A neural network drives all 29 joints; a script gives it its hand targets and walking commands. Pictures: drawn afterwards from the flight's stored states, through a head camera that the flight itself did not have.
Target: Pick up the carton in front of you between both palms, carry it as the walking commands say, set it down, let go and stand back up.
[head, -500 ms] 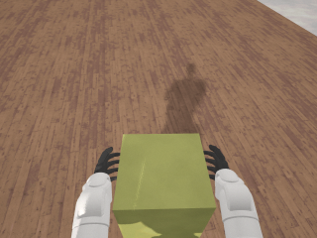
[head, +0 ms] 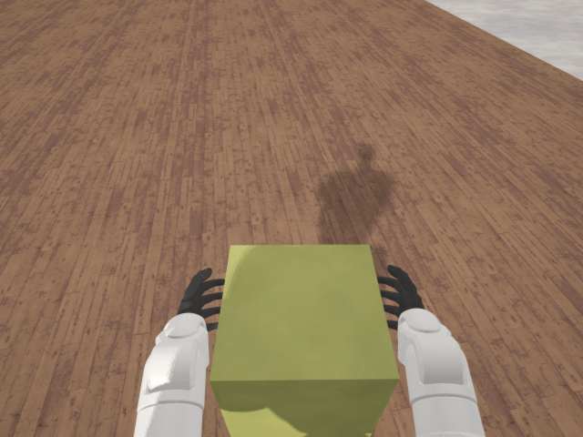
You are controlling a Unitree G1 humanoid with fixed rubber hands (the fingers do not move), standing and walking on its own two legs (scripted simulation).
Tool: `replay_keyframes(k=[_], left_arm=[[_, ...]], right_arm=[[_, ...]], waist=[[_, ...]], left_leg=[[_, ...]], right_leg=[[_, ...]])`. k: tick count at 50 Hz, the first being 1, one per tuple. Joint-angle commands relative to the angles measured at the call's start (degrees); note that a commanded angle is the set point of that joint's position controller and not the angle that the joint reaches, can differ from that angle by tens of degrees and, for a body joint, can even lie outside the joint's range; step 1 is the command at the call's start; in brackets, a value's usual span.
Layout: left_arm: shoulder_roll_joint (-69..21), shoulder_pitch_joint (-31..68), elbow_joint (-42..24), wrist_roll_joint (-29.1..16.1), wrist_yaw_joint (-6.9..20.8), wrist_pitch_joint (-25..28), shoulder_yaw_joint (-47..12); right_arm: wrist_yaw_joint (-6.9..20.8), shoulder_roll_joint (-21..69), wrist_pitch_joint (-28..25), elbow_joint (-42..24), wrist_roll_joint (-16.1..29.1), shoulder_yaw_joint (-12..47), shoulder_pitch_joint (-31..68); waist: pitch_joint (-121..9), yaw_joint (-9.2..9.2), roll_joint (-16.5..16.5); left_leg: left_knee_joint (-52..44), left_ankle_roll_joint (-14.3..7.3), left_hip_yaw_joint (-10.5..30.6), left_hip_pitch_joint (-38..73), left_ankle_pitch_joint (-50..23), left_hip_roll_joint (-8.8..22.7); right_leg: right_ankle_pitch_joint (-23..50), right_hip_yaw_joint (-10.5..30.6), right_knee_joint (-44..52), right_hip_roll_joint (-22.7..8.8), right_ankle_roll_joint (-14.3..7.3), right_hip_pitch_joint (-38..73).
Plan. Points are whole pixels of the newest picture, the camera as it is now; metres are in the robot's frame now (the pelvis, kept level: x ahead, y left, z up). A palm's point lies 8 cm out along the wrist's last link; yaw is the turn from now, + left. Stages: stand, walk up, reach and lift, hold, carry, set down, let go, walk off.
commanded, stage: carry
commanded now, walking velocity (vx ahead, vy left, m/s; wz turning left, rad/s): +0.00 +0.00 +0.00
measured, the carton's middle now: (300, 347) +0.30 +0.00 -0.04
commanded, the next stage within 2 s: hold in 1.66 s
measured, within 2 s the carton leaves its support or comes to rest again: neither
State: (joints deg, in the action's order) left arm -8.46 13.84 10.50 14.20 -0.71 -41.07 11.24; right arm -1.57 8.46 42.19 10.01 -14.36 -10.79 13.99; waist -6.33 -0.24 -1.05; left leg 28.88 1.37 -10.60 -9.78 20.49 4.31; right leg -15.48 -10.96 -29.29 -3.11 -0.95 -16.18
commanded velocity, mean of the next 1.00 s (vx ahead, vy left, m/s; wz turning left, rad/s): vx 0.00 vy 0.00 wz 0.00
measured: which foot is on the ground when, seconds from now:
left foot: down 0.00-1.00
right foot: down 0.00-1.00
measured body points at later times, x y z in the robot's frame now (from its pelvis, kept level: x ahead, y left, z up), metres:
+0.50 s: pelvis -0.02 +0.00 +0.00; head -0.03 +0.00 +0.45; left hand +0.28 +0.15 +0.03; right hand +0.29 -0.15 +0.03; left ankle -0.08 +0.10 -0.74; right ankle -0.01 -0.10 -0.74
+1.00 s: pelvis -0.05 +0.01 +0.00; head -0.07 +0.01 +0.45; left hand +0.25 +0.16 +0.03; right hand +0.25 -0.14 +0.03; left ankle -0.08 +0.10 -0.74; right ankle -0.01 -0.10 -0.74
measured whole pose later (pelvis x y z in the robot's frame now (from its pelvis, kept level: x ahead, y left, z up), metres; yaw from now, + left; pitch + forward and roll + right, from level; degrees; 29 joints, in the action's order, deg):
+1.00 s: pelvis -0.05 +0.01 +0.00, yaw +1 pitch +1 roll +0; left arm -8.4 13.6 10.7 14.3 -1.1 -42.0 11.0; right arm -1.3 8.5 42.3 11.1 -14.4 -11.1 14.0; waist -5.1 -0.1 -0.1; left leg 29.3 -0.8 -11.1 -12.7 17.8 3.4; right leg -11.1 -10.3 -28.6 -4.4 -0.8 -18.6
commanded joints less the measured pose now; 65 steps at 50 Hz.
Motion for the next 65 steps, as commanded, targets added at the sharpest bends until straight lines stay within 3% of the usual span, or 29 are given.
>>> replay_keyframes(k=[1, 6, 10, 32, 44, 65], left_arm=[[-50.82, 23.24, -3.08, -14.01, 12.23, 1.44, -31.62], [-51.19, 23.71, -5.47, -15.2, 12.05, 1.54, -33.9], [-50.54, 22.78, -6.14, -15.27, 11.86, 1.34, -34.34], [-50.59, 25.3, -2.36, -13.98, 12.19, 0.98, -31.54], [-51.59, 26.28, -2.43, -14.31, 12.59, 0.96, -31.85], [-51.51, 25.85, -2.6, -14.18, 12.56, 0.95, -31.91]], right_arm=[[13.12, 50.02, -2.11, -2.9, 14.38, 32.06, 23.73], [13.02, 50.4, -2.35, -4.75, 15.28, 33.39, 23.68], [12.78, 49.77, -2.23, -5.6, 15.32, 33.73, 22.83], [13.26, 50.32, -1.92, -1.85, 14.38, 31.48, 26.06], [13.56, 51.43, -1.99, -1.92, 14.51, 31.42, 26.76], [13.53, 51.35, -1.95, -2.21, 14.6, 31.49, 26.46]], waist=[[-16.36, 0.18, 1.55], [-17.47, 0.14, 0.28], [-17.71, 0.11, 0.43], [-11.54, 0.14, 0.9], [-11.99, 0.17, 1.0], [-12.65, 0.18, 0.97]], left_leg=[[0.19, 0.83, 3.2, 3.84, -34.72, 4.71], [0.67, 0.31, 3.36, 6.4, -39.73, 5.16], [1.02, -0.06, 3.38, 6.33, -39.18, 5.31], [-4.43, -1.75, 4.97, 0.09, -15.48, 5.64], [-5.21, -2.3, 5.56, -1.53, -11.67, 5.62], [-4.89, -2.78, 6.04, -2.76, -12.09, 5.52]], right_leg=[[46.07, 5.83, -1.74, -7.59, -0.8, 11.82], [40.85, 5.2, -2.38, -6.49, -0.33, 10.31], [38.92, 5.09, -2.64, -6.29, -0.35, 10.12], [17.88, 6.51, 2.87, -6.84, -0.3, 6.39], [14.59, 6.8, 3.71, -6.84, -0.15, 5.61], [13.99, 6.82, 3.34, -6.87, 0.26, 4.85]])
